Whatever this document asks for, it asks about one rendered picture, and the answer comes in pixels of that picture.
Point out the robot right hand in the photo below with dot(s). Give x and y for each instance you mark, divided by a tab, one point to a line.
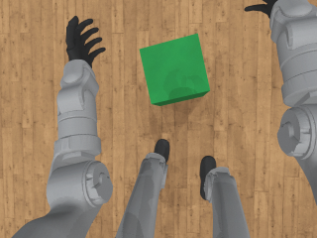
265	8

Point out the robot right thigh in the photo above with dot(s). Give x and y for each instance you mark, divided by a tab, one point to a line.
229	220

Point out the robot right foot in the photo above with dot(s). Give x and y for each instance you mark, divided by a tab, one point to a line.
207	164

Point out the carton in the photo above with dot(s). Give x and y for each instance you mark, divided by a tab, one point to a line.
175	70

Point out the left robot upper arm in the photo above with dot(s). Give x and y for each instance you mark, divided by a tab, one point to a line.
75	194

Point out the left robot forearm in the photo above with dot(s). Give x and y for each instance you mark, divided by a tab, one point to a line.
77	136

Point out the right robot forearm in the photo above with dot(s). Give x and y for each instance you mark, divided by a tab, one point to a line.
293	25

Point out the right robot upper arm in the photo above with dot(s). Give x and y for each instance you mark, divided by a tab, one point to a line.
297	137

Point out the robot left hand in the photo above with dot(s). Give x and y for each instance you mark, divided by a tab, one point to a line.
76	47

